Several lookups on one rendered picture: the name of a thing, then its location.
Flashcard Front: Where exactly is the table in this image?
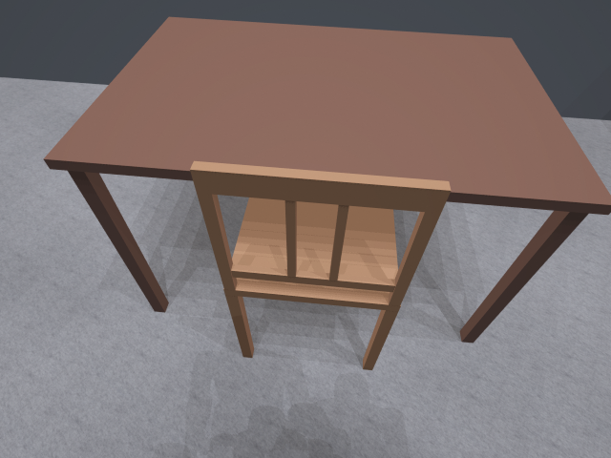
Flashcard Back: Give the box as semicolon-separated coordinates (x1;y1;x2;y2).
44;17;611;343

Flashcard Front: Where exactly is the chair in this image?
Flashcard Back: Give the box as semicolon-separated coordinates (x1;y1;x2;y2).
190;161;451;370

